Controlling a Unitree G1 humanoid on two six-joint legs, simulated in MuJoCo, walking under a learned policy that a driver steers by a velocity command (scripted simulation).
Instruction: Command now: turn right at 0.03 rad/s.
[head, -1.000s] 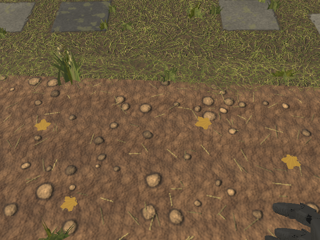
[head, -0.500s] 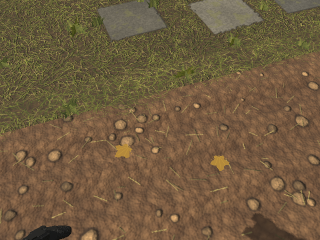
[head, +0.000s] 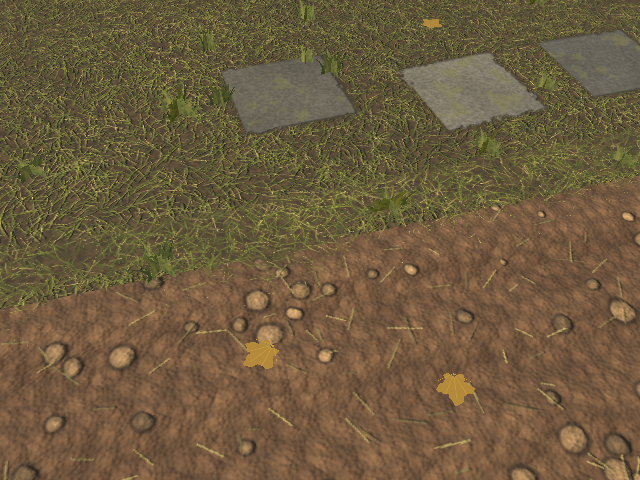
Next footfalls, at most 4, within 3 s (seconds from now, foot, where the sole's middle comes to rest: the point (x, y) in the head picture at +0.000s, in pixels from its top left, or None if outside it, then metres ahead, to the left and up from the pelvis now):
2.56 left None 0.08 0.11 -0.77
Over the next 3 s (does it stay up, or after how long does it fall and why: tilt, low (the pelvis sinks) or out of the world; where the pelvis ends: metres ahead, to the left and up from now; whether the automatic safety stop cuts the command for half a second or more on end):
stays up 0.17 -0.02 0.01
